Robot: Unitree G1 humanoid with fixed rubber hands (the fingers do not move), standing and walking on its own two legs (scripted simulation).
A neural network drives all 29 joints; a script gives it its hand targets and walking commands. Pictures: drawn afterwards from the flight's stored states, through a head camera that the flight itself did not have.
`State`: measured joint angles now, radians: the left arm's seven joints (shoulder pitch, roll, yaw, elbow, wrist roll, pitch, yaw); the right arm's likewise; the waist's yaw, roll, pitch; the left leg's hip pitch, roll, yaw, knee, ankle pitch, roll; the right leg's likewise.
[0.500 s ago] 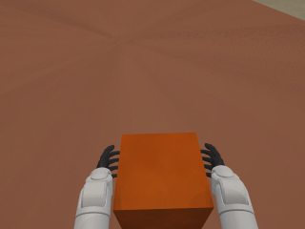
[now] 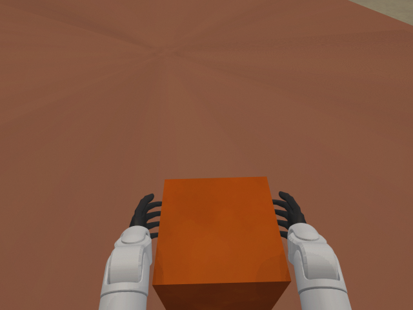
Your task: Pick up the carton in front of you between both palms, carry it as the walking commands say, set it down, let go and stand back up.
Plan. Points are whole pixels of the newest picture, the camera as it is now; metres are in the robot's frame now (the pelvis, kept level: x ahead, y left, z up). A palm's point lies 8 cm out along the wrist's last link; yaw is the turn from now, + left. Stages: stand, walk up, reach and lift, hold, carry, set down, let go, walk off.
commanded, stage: carry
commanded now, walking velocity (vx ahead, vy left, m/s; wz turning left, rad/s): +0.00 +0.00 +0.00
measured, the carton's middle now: (217, 251) +0.29 +0.00 -0.04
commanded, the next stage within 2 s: hold in 0.28 s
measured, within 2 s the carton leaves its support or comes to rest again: neither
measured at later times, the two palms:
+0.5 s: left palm (151, 236) +0.28 +0.13 +0.04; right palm (313, 242) +0.26 -0.17 +0.04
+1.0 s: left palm (145, 225) +0.29 +0.14 +0.05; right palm (308, 245) +0.24 -0.16 +0.05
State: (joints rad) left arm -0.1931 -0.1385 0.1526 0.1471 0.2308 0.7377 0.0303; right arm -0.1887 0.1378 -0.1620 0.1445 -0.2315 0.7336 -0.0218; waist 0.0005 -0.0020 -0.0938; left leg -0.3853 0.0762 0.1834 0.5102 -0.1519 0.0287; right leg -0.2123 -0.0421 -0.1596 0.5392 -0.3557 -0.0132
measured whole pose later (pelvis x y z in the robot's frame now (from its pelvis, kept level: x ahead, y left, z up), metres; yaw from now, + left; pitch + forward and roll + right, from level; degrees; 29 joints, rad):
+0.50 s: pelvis -0.01 +0.00 +0.01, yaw -4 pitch -6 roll +0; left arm -0.17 -0.14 0.14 0.13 0.24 0.72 0.04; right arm -0.19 0.14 -0.17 0.19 -0.23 0.68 -0.01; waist 0.00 -0.04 0.06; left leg -0.17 0.03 0.04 0.37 -0.10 -0.01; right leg -0.04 0.01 -0.03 0.42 -0.28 -0.02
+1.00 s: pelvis -0.01 +0.04 +0.01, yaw -10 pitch -8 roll +0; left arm -0.27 -0.15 0.22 0.25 0.29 0.73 0.01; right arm -0.28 0.16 -0.26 0.32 -0.28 0.67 0.01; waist 0.01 -0.05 0.03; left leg -0.13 -0.03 0.02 0.39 -0.12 0.03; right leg -0.02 0.01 0.11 0.42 -0.26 0.01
